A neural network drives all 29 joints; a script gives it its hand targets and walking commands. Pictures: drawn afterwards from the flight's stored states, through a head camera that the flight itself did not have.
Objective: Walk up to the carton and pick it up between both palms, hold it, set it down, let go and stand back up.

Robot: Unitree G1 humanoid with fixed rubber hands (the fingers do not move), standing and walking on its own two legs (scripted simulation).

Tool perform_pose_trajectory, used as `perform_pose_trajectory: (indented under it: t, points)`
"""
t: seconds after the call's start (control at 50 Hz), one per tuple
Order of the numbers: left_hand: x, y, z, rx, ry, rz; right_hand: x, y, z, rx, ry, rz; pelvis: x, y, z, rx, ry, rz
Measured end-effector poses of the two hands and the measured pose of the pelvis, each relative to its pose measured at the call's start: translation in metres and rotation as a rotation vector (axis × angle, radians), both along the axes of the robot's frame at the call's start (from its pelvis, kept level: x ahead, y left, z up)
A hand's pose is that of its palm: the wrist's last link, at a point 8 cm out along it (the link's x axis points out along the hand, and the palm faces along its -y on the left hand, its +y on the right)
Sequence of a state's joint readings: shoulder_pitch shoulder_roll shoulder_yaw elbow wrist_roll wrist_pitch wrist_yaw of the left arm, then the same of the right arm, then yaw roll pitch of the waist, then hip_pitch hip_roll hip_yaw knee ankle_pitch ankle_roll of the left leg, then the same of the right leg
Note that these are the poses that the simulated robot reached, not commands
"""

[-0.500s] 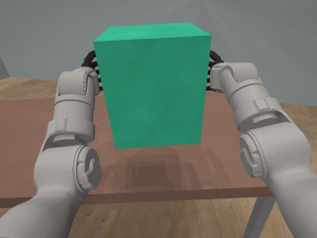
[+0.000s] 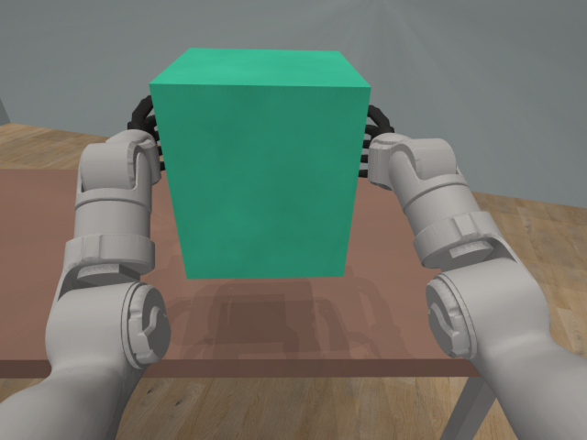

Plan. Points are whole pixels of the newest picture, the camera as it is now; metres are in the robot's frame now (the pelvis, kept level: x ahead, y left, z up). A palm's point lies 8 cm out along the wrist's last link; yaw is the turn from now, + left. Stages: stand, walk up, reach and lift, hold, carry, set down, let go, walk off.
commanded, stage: hold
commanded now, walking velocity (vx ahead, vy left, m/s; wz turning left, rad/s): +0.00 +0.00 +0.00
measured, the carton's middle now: (265, 160) +0.40 +0.02 +0.28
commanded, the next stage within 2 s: none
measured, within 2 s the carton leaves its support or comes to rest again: neither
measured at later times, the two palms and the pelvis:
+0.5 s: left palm (145, 143) +0.36 +0.16 +0.32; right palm (396, 142) +0.34 -0.14 +0.32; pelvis +0.00 +0.03 +0.00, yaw -2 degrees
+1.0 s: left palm (169, 143) +0.38 +0.14 +0.31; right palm (404, 154) +0.36 -0.16 +0.30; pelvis -0.02 -0.01 +0.00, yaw -2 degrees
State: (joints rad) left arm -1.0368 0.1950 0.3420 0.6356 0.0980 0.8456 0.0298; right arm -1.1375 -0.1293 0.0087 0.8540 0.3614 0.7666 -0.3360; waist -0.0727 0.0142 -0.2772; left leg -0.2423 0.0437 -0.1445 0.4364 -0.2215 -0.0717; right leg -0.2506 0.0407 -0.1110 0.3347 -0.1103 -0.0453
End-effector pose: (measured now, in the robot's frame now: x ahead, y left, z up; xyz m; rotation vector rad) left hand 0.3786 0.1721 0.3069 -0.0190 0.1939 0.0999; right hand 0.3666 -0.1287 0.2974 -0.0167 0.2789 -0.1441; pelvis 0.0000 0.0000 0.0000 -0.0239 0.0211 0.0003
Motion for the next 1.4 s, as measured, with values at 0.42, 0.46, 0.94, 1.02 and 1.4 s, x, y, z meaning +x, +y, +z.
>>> perform_pose_trajectory:
  t: [0.42,0.46,0.94,1.02,1.4]
  points:
    - [-0.015,0.000,0.009,0.068,-0.031,-0.039,-0.021,0.000,0.024,0.014,-0.023,-0.045,0.007,0.032,-0.001,-0.014,-0.066,-0.036]
    - [-0.016,-0.004,0.012,0.078,-0.034,-0.041,-0.022,-0.004,0.024,0.019,-0.025,-0.046,0.006,0.032,-0.001,-0.014,-0.065,-0.040]
    - [-0.006,-0.036,0.010,0.041,0.032,-0.002,-0.007,-0.035,0.002,-0.003,0.038,0.003,-0.019,-0.003,-0.002,0.017,0.023,-0.034]
    - [-0.001,-0.030,0.007,0.015,0.029,0.009,0.000,-0.029,-0.002,-0.018,0.036,0.016,-0.018,-0.009,-0.002,0.017,0.046,-0.028]
    - [0.000,0.004,-0.004,0.005,-0.030,-0.032,-0.008,0.004,0.001,-0.026,-0.014,-0.023,0.006,0.007,0.000,-0.007,-0.010,-0.011]
